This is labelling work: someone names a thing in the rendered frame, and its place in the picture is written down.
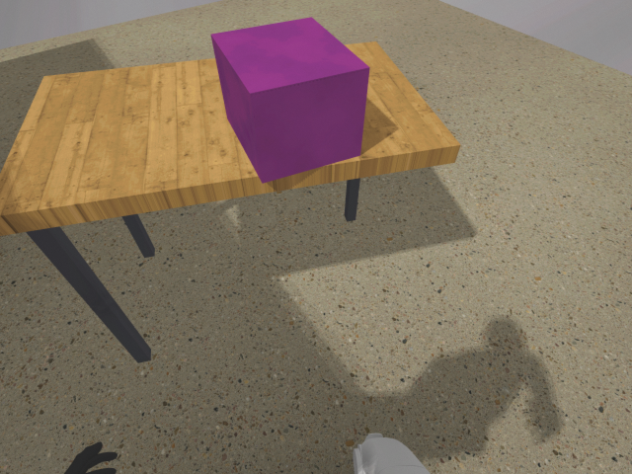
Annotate left robot hand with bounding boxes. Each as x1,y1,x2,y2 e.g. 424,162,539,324
64,442,118,474

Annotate carton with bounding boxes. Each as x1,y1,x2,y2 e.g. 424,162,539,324
211,17,370,184

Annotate robot right thigh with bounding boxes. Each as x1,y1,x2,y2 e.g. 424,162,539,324
353,437,431,474

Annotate table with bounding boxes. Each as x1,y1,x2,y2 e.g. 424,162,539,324
0,41,461,363

